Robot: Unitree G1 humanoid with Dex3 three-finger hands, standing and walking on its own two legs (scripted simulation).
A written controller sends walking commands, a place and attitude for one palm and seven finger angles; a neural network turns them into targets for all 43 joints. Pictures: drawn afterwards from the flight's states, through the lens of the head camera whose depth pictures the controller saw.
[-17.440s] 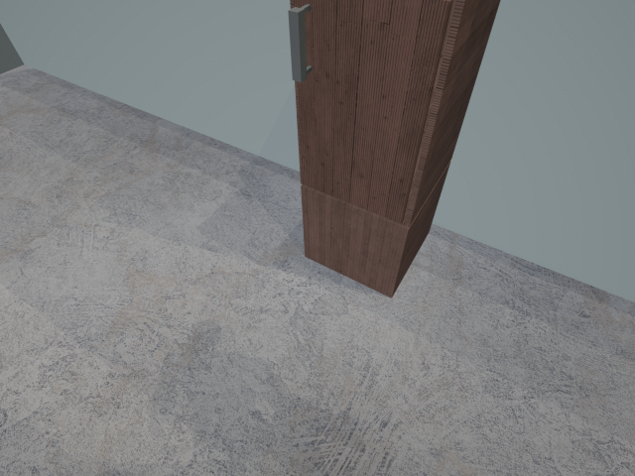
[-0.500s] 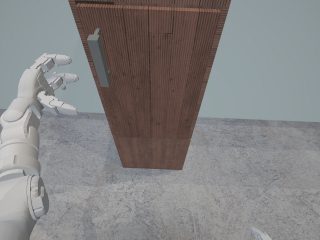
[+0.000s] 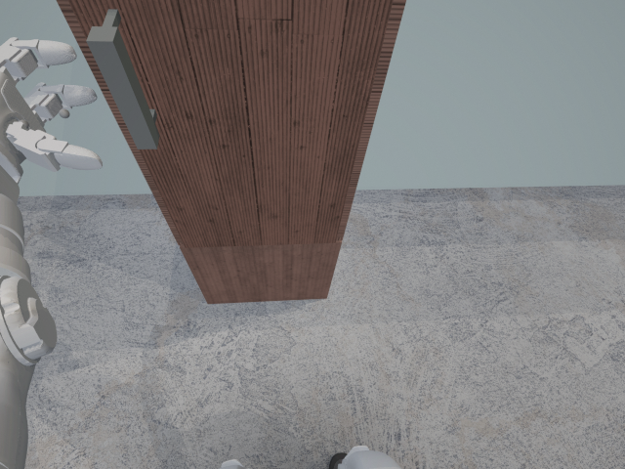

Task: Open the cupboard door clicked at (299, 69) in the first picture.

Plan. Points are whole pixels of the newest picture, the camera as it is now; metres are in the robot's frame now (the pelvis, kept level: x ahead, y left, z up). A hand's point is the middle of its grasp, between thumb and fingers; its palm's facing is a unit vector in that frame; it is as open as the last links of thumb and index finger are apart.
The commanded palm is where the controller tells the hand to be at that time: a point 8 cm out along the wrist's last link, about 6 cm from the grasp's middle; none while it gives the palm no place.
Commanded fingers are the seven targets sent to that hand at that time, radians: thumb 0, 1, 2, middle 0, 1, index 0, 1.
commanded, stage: move the hooked fingers beside the handle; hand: left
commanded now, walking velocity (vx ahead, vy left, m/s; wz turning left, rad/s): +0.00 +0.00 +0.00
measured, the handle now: (131, 84) +0.56 +0.18 +0.14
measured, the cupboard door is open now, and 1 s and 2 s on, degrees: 0 0 0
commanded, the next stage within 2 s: slide the fingers in behind the handle in 0.90 s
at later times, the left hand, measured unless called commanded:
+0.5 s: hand (62, 110) +0.51 +0.25 +0.14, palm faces -0.02 -1.00 -0.01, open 14.0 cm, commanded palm +0.49 +0.30 +0.14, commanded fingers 0.00 -0.50 0.30 -0.30 -1.20 -0.30 -1.20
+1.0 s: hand (64, 108) +0.51 +0.24 +0.15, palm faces -0.03 -1.00 +0.00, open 14.0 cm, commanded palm +0.49 +0.29 +0.14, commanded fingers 0.00 -0.50 0.30 -0.30 -1.20 -0.30 -1.20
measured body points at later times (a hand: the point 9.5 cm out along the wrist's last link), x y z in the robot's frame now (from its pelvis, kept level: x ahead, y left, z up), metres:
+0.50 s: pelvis +0.01 +0.01 +0.00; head +0.11 +0.02 +0.44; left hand +0.51 +0.30 +0.15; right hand +0.00 -0.26 -0.11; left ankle -0.01 +0.11 -0.72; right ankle +0.00 -0.13 -0.72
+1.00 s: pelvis +0.00 +0.01 -0.01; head +0.10 +0.02 +0.43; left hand +0.51 +0.30 +0.15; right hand -0.01 -0.27 -0.11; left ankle -0.01 +0.11 -0.72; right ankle +0.00 -0.13 -0.72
